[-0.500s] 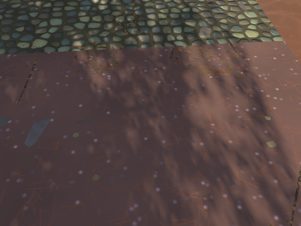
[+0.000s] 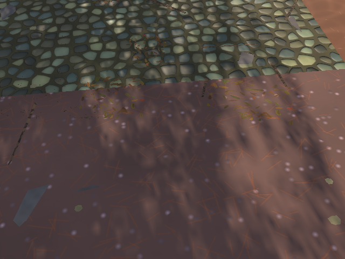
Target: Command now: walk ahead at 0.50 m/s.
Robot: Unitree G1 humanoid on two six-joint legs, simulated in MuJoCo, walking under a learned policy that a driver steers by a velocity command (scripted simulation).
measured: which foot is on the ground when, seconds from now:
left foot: up 0.00-0.32, down 0.34-0.90, up 0.92-1.00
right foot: down 0.00-0.36, up 0.38-0.86, down 0.88-1.00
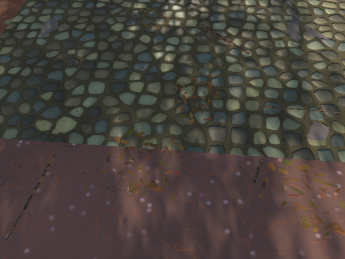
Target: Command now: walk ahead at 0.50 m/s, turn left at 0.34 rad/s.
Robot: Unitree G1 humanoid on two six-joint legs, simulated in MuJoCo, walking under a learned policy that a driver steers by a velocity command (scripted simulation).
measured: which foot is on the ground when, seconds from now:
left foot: up 0.00-0.36, down 0.38-0.96, up 0.98-1.00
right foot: down 0.00-0.40, up 0.42-0.92, down 0.94-1.00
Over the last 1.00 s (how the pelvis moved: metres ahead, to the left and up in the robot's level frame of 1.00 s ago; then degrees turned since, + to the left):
0.54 0.02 -0.01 14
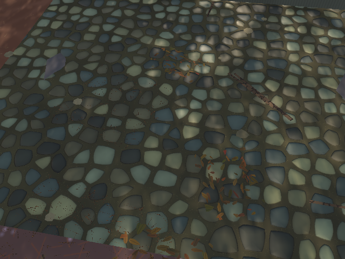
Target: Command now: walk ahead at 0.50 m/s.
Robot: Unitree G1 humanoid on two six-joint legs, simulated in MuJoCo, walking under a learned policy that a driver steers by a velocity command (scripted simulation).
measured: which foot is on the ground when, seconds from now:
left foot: up 0.00-0.48, down 0.50-1.00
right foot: down 0.00-0.52, up 0.54-1.00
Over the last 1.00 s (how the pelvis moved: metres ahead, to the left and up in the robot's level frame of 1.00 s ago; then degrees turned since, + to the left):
0.52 0.04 -0.01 4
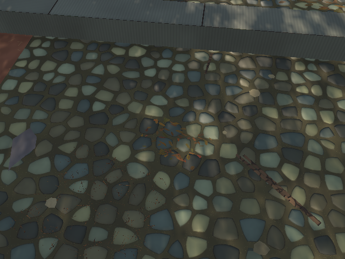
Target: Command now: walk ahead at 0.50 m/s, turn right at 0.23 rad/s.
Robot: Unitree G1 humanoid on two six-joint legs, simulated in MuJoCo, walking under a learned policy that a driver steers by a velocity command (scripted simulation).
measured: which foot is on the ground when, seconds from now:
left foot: down 0.00-0.08, up 0.10-0.58, down 0.60-1.00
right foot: up 0.00-0.04, down 0.06-0.60, up 0.62-1.00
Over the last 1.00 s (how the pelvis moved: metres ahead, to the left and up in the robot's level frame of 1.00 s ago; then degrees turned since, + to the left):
0.54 0.03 0.01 -2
